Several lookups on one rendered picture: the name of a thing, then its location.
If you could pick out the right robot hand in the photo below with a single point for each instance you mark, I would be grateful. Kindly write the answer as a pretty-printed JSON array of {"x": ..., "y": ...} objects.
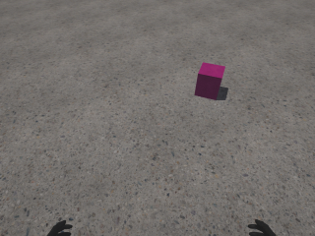
[{"x": 261, "y": 226}]

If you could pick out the left robot hand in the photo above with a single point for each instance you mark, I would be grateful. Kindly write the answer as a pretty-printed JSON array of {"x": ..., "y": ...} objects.
[{"x": 59, "y": 227}]

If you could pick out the carton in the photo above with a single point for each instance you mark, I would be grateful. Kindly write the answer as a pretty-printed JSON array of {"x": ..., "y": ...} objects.
[{"x": 209, "y": 80}]

